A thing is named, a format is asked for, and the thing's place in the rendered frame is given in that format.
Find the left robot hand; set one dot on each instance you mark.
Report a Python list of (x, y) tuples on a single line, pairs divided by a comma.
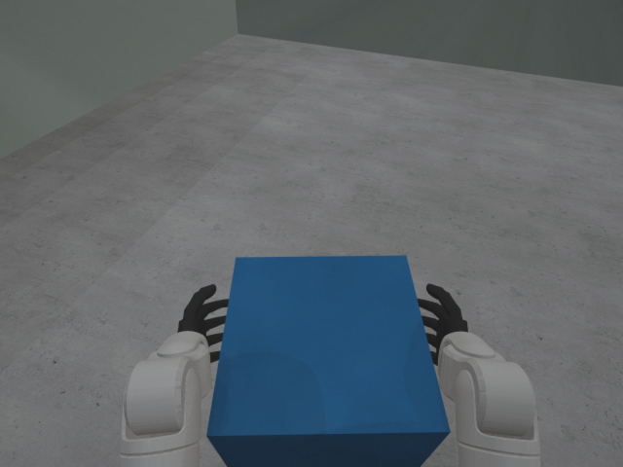
[(195, 313)]

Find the right robot hand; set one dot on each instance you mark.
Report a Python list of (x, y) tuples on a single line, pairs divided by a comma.
[(449, 314)]

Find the right robot forearm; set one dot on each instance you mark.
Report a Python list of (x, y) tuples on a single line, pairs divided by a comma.
[(496, 418)]

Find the left robot forearm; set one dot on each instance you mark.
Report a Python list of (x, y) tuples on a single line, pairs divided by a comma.
[(161, 421)]

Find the carton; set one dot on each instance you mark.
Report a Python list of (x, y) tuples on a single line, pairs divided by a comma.
[(325, 362)]

